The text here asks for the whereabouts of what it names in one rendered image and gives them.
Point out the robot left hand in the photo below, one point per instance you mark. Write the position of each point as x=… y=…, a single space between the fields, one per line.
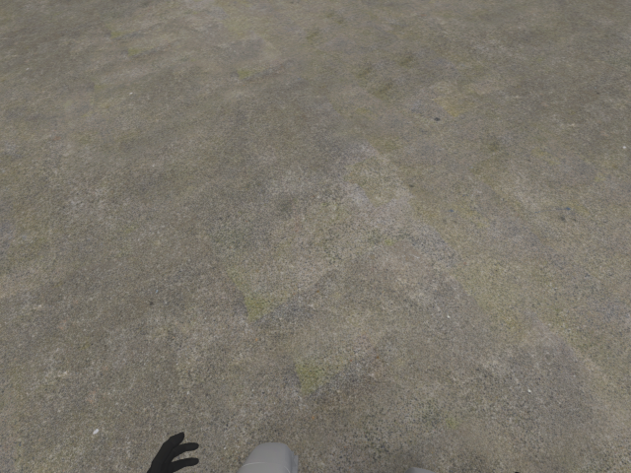
x=162 y=463

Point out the robot left thigh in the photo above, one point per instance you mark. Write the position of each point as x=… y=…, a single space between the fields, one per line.
x=271 y=457

